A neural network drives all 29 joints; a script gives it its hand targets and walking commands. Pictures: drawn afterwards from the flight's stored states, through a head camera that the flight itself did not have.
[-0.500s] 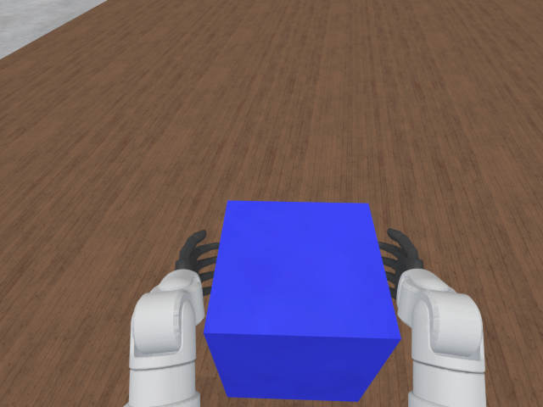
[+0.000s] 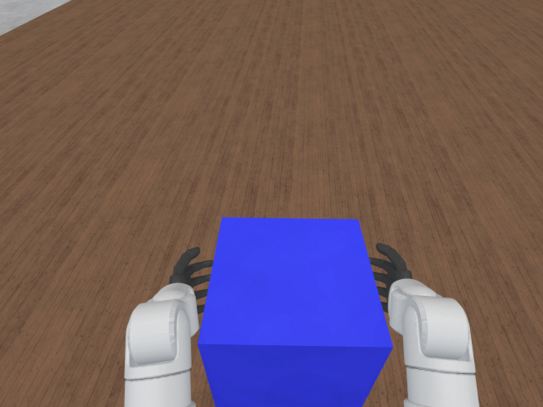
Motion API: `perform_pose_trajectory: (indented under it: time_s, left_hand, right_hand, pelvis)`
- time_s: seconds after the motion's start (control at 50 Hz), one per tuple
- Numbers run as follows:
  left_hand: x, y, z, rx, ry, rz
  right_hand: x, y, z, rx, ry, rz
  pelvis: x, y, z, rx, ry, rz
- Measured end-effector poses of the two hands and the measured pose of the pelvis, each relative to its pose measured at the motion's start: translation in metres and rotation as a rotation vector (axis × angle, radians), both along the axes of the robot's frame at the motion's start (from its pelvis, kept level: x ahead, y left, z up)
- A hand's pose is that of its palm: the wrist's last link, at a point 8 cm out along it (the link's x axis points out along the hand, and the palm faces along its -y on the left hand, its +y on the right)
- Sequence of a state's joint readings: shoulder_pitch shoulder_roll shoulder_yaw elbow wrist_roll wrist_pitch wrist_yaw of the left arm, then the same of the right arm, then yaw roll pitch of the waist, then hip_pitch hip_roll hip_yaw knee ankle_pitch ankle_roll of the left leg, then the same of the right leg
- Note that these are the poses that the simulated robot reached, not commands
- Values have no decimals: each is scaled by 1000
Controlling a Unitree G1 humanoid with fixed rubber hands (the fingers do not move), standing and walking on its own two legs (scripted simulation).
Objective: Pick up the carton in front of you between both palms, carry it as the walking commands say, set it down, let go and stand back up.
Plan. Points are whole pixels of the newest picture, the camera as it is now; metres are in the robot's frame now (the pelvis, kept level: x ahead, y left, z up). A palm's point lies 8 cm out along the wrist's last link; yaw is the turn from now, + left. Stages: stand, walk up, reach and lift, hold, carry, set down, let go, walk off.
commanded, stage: carry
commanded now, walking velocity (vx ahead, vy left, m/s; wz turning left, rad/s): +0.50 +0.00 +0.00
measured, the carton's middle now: (288, 321) +0.26 +0.00 -0.01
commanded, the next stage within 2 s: none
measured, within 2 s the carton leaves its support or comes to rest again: neither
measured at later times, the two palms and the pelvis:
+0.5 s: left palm (221, 158) +0.55 +0.12 +0.08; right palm (366, 158) +0.57 -0.18 +0.07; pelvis +0.29 -0.04 +0.00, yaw +4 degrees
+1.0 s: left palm (213, 123) +0.67 +0.15 +0.09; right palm (345, 120) +0.69 -0.15 +0.09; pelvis +0.42 -0.01 +0.00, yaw +2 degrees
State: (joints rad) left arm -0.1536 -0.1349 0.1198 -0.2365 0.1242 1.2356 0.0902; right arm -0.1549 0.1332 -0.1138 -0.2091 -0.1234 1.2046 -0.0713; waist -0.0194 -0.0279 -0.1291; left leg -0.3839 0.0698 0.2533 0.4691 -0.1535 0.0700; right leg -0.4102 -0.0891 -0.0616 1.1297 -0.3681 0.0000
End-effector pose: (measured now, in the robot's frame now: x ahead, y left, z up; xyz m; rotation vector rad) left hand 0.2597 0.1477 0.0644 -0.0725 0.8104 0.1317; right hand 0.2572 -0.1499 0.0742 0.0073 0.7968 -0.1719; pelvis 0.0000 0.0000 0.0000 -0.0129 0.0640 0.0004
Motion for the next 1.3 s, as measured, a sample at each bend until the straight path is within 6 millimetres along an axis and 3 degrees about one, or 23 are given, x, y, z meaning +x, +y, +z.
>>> perform_pose_trajectory:
  time_s: [0.12, 0.26, 0.38, 0.48, 0.58, 0.74, 0.88, 1.06, 1.3]
  left_hand:
    - [66, 0, 15, 16, -37, -27]
    - [156, -3, 39, 29, -140, 15]
    - [247, -24, 30, 63, -162, 42]
    - [288, -29, 18, 87, -38, 54]
    - [318, -24, 22, 79, -44, 67]
    - [370, -11, 36, 38, -132, 58]
    - [403, -4, 29, 33, -100, 49]
    - [417, 0, 22, 42, -89, 38]
    - [407, 1, 25, 46, -100, 36]
  right_hand:
    - [62, 1, 15, 2, -36, -14]
    - [164, -3, 36, 15, -140, 26]
    - [263, -24, 17, 55, -163, 48]
    - [308, -28, -4, 93, -38, 46]
    - [341, -23, 2, 84, -45, 61]
    - [389, -10, 30, 34, -132, 60]
    - [420, -4, 24, 31, -101, 48]
    - [430, 0, 13, 38, -90, 37]
    - [421, 1, 17, 36, -101, 39]
  pelvis:
    - [66, 5, 15, -12, 11, 8]
    - [163, -8, 11, 1, 1, 15]
    - [251, -32, -15, 7, -23, 39]
    - [286, -39, -2, 17, -10, 62]
    - [318, -38, 7, 25, -6, 60]
    - [378, -25, 3, 10, -23, 43]
    - [410, -16, 0, 16, -7, 38]
    - [419, -9, -4, 13, 0, 33]
    - [413, -7, -3, 13, -14, 32]
